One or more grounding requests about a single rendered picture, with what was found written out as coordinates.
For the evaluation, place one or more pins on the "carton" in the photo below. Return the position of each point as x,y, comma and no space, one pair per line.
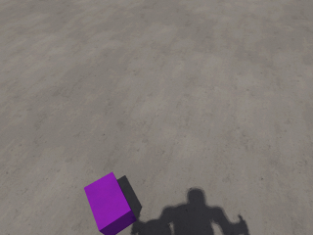
109,205

